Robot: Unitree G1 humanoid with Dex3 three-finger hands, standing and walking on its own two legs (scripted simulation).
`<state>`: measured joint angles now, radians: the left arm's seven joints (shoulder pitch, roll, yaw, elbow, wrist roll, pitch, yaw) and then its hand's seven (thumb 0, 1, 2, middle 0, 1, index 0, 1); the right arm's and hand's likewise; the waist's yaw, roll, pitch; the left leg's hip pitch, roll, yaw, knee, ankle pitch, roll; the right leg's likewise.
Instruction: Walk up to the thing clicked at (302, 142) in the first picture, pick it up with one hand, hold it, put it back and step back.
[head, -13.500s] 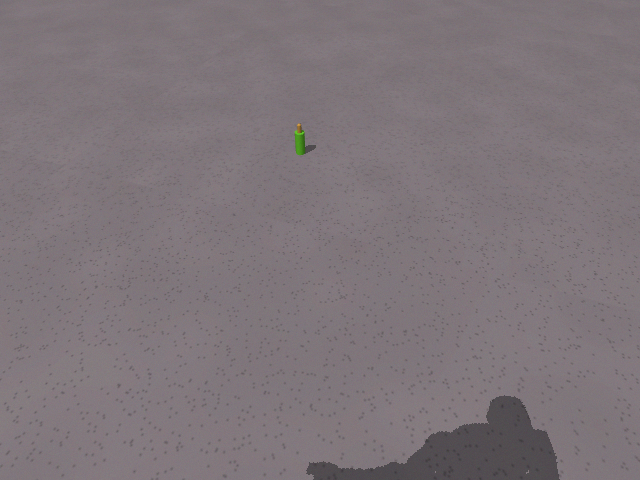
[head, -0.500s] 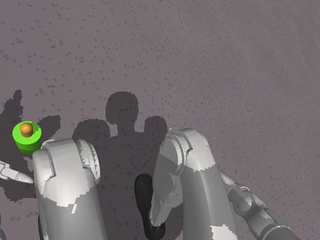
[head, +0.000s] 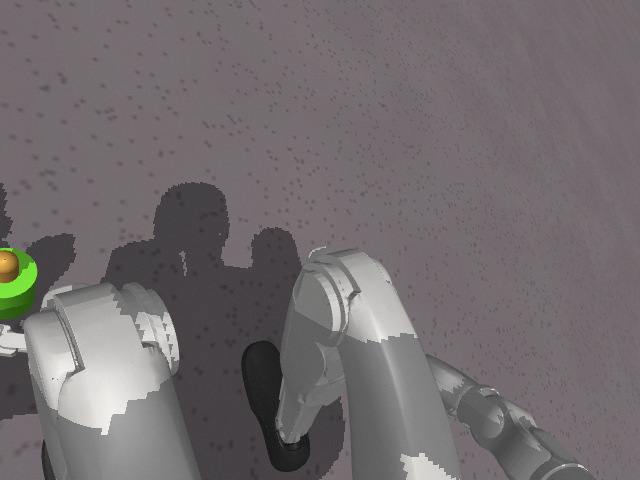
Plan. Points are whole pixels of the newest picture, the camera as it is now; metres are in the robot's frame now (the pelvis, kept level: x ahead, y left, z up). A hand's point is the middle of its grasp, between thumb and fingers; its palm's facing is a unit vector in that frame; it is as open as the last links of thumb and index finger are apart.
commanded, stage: close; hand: left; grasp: from the side
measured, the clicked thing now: (6, 281) +0.38 +0.23 -0.19
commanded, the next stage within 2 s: settle in 0.56 s
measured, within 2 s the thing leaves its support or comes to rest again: leaves its support in 1.00 s
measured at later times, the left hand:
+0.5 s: hand (5, 276) +0.38 +0.23 -0.18, palm faces +0.16 -0.99 +0.01, open 8.6 cm
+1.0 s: hand out of the picture +0.38 +0.24 -0.17, palm faces +0.20 -0.98 +0.00, open 6.8 cm
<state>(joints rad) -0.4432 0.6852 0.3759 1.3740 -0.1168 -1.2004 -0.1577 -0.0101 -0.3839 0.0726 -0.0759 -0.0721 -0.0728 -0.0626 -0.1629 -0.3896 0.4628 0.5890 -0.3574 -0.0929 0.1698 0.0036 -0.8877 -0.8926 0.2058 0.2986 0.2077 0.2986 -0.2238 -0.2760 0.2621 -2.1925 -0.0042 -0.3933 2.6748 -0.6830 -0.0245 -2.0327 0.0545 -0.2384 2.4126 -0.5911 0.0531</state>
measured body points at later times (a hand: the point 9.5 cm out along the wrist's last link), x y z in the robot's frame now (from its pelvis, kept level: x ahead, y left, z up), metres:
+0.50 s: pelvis +0.00 +0.00 +0.00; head +0.21 +0.21 +0.34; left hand +0.36 +0.28 -0.17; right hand +0.20 -0.22 -0.02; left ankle +0.09 +0.12 -0.24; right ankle +0.15 -0.13 -0.24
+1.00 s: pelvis +0.00 +0.00 +0.00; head +0.21 +0.21 +0.34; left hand +0.36 +0.30 -0.17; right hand +0.19 -0.23 -0.02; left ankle +0.09 +0.12 -0.24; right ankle +0.15 -0.13 -0.24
